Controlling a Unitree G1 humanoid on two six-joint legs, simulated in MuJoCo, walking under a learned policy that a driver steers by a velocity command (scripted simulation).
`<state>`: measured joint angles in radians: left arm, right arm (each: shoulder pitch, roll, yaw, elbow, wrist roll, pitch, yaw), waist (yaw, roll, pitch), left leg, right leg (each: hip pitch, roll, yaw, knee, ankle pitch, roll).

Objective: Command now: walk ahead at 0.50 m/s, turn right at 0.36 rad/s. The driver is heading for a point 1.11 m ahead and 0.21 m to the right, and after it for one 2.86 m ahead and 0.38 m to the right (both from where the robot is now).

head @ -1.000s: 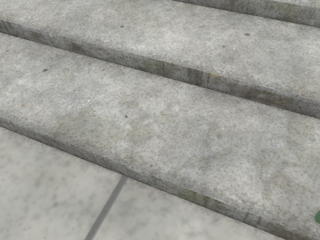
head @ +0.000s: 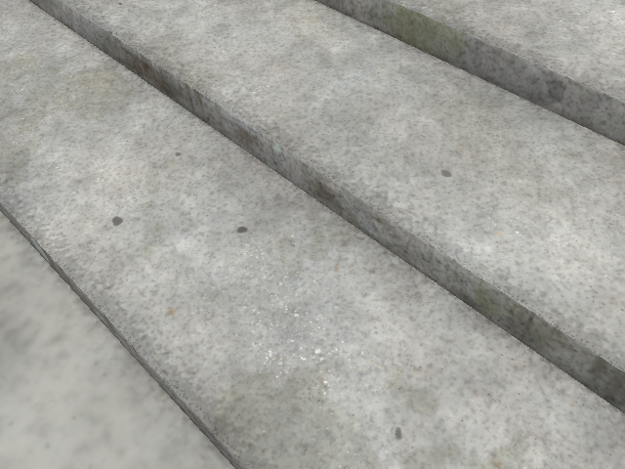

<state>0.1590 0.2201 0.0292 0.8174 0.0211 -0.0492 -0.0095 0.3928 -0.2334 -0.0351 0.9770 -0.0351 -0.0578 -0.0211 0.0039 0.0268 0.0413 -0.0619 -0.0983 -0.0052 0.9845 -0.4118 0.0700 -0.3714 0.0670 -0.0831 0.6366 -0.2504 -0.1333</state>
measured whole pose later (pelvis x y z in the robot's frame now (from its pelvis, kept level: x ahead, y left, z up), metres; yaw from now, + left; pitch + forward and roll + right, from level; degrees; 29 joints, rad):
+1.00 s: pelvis +0.57 -0.15 +0.12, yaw -23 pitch +5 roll +0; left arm 0.01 0.17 0.01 0.69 0.04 -0.04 -0.05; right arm 0.49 -0.16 -0.02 1.02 -0.06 -0.11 0.07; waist -0.08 0.00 -0.05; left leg 0.00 0.02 0.12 0.44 -0.46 0.04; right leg -0.48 -0.03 -0.04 0.58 -0.18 -0.06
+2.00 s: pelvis +0.99 -0.19 +0.24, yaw +8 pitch +3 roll -3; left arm 0.16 0.26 0.07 0.65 0.00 0.02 0.10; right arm 0.16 -0.27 -0.03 0.55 0.00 0.03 -0.07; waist -0.02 -0.05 -0.03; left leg -0.33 -0.19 -0.18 0.44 -0.11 0.14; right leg -0.78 -0.03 0.11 1.30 -0.16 0.10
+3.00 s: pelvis +1.07 -0.24 +0.24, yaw -17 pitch +2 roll +0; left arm 0.25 0.26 0.06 0.69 0.03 -0.03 0.01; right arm 0.22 -0.22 -0.04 0.67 -0.03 -0.08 0.02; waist -0.01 -0.04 -0.01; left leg -0.30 -0.06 -0.02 0.52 -0.27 0.07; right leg -0.48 0.17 0.24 1.02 -0.48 0.09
